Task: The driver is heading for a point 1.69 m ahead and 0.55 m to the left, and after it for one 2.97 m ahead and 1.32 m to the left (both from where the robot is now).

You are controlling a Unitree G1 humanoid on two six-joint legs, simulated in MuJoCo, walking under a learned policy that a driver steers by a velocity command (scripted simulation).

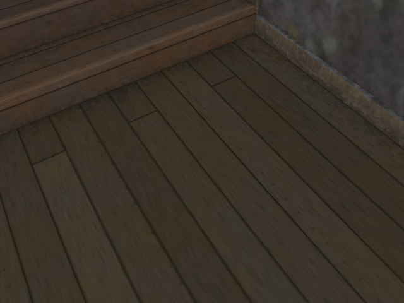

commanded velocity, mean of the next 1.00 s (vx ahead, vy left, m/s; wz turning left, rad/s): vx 0.00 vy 0.00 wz -0.04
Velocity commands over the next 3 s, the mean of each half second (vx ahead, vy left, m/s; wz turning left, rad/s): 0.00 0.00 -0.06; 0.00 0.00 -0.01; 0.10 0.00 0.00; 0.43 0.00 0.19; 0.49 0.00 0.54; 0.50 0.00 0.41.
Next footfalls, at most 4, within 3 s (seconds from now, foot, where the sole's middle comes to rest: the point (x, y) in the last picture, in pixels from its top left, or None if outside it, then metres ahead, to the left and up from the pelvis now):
0.06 left None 0.04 0.14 -0.77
1.96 left None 0.43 0.15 -0.77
2.46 right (208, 228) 0.76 0.05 -0.77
2.96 left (109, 214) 0.83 0.42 -0.77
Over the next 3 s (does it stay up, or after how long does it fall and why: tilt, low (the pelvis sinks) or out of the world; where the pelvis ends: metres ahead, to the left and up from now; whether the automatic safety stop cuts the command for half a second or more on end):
stays up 0.78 0.26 -0.02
